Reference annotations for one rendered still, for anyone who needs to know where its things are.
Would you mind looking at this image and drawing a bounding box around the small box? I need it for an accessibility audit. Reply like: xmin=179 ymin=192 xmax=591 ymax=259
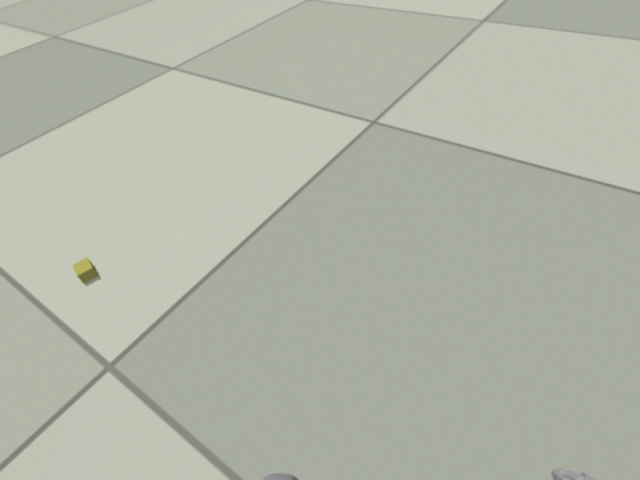
xmin=72 ymin=258 xmax=99 ymax=284

